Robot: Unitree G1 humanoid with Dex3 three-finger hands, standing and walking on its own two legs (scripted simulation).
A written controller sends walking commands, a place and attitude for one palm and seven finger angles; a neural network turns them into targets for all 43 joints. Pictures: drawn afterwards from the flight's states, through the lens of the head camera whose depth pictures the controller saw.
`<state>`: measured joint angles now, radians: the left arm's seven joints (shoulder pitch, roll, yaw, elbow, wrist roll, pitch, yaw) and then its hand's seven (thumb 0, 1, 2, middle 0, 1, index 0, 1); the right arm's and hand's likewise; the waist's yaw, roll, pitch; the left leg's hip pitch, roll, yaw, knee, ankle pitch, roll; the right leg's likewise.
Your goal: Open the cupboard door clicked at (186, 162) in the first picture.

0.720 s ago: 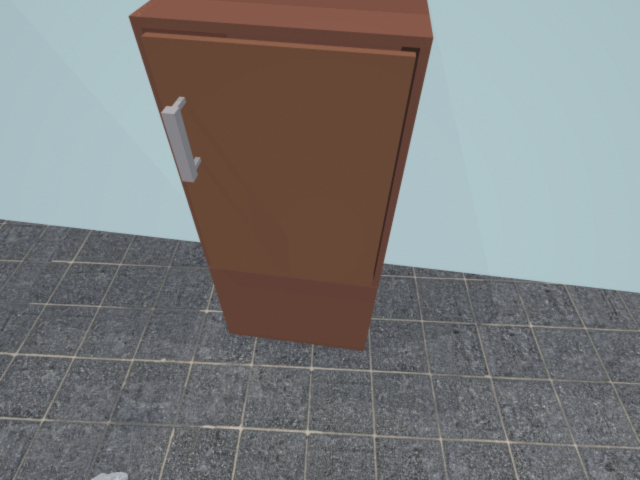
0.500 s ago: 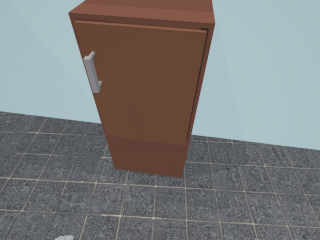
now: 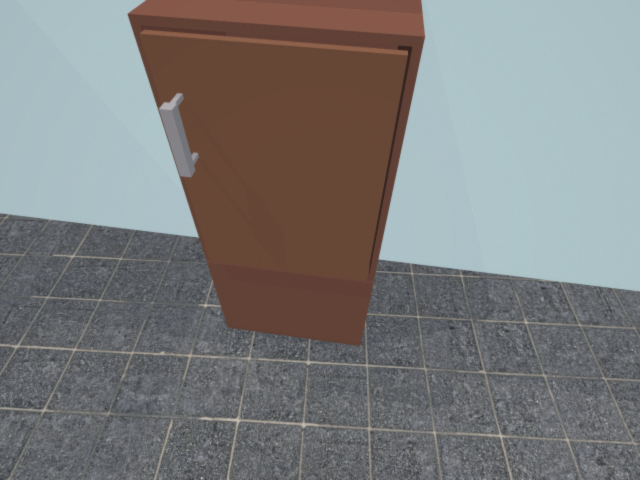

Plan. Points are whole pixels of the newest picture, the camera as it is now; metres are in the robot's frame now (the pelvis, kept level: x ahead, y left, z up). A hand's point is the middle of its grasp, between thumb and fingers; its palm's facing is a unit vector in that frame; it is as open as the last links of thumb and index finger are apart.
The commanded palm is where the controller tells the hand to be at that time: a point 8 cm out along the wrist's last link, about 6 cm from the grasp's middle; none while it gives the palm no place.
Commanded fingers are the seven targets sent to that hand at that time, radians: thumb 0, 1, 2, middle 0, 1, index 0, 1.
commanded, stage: stand and wait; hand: left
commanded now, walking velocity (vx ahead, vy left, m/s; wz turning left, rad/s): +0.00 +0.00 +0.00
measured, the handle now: (182, 135) +0.67 +0.30 +0.06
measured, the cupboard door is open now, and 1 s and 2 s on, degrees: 0 0 0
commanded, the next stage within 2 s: look at it before walking up in 0.10 s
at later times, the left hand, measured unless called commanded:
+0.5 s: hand out of the picture +0.08 +0.23 -0.16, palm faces -0.03 -0.95 -0.31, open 7.3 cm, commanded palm none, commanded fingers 0.00 0.90 0.90 -0.20 -0.30 -0.20 -0.30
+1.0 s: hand out of the picture +0.08 +0.22 -0.16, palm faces +0.00 -0.95 -0.30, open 7.3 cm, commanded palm none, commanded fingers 0.00 0.90 0.90 -0.20 -0.30 -0.20 -0.30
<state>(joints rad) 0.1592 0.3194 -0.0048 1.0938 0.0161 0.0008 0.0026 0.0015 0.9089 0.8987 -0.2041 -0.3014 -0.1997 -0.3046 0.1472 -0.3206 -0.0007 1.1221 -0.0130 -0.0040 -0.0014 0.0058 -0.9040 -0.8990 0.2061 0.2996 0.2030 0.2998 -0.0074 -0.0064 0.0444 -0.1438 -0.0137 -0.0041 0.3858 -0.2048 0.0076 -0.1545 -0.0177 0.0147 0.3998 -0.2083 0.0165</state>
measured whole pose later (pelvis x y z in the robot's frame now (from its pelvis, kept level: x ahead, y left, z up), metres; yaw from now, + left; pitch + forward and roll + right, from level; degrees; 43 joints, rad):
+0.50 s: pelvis +0.01 -0.01 +0.00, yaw +0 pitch -2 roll +0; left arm 0.14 0.31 0.00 1.09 0.02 -0.01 0.00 0.00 0.91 0.90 -0.20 -0.30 -0.20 -0.30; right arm 0.13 -0.31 0.00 1.12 -0.01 -0.01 0.00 0.00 -0.90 -0.90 0.21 0.30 0.20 0.30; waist -0.01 0.00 0.04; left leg -0.13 0.00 -0.01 0.36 -0.20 -0.01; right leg -0.15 -0.01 0.01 0.38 -0.21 0.00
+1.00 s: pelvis +0.02 -0.01 +0.00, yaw +0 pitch -1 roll +0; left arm 0.17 0.29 0.01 1.09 0.02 0.00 0.01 0.00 0.91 0.90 -0.20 -0.30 -0.20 -0.30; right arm 0.16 -0.31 0.01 1.11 -0.02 0.00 0.00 0.00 -0.91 -0.90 0.20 0.30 0.20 0.30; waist 0.00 0.01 0.02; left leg -0.14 0.01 -0.02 0.41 -0.25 -0.01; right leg -0.13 0.01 0.00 0.39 -0.24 0.00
